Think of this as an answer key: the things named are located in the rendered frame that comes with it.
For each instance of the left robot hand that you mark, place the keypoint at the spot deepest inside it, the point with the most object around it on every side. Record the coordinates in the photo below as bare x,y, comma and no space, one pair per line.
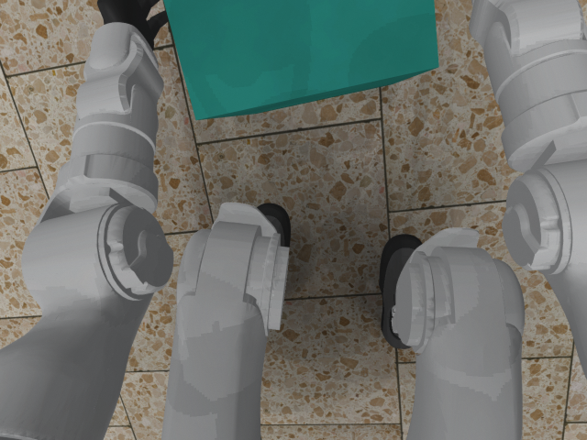
134,12

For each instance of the carton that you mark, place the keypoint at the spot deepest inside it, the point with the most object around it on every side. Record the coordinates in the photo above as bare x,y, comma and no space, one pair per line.
244,57

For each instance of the robot right forearm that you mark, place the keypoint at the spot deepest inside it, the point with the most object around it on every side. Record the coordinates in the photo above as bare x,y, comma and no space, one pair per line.
536,57

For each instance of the left robot upper arm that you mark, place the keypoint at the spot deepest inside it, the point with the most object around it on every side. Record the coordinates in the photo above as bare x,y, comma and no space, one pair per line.
93,274

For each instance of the robot left forearm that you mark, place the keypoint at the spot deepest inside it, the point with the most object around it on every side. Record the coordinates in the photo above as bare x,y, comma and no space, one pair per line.
114,137

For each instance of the robot left shin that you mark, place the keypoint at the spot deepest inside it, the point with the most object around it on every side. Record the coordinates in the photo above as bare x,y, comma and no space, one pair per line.
193,254

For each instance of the robot right foot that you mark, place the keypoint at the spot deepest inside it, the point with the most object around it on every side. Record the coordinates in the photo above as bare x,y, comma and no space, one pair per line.
395,254

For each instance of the right robot upper arm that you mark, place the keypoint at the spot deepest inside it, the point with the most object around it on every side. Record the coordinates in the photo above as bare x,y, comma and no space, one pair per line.
545,229

